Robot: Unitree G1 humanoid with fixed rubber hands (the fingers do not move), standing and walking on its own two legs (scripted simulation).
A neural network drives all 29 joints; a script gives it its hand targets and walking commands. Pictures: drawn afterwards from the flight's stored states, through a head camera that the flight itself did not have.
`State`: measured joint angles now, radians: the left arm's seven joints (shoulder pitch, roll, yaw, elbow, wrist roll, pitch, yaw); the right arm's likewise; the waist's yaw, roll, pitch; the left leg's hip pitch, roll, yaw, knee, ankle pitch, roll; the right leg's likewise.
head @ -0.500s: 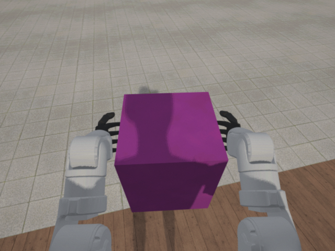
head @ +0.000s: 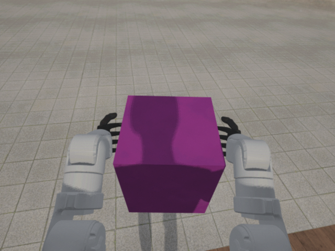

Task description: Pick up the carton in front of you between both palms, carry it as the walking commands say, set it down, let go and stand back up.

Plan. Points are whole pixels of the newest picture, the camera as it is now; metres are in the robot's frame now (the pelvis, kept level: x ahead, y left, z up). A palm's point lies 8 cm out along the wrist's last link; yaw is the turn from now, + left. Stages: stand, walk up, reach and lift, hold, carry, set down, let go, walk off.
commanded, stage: carry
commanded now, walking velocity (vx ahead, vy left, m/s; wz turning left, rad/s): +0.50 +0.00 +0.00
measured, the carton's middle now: (168, 157) +0.37 +0.02 +0.05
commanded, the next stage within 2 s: none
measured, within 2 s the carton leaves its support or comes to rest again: neither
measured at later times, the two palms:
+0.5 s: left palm (137, 80) +0.65 +0.15 +0.11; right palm (223, 87) +0.64 -0.15 +0.11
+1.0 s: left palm (135, 50) +0.93 +0.20 +0.10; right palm (200, 55) +0.94 -0.10 +0.09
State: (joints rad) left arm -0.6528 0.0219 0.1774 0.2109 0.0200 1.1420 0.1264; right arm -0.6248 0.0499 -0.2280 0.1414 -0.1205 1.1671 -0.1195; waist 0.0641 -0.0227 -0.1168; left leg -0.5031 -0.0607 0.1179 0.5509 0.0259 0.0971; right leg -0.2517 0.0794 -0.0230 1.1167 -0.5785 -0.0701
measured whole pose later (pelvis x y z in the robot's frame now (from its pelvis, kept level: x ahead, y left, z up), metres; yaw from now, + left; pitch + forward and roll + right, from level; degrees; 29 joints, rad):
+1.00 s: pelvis +0.58 +0.04 -0.02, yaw +1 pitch +6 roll +1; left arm -0.63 -0.04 0.21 0.04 0.05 1.17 0.14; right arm -0.59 0.04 -0.22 -0.02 -0.08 1.20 -0.13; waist 0.05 0.00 -0.04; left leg -0.64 0.02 0.09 0.60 -0.06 0.03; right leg -0.10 0.04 -0.05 0.42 -0.42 -0.07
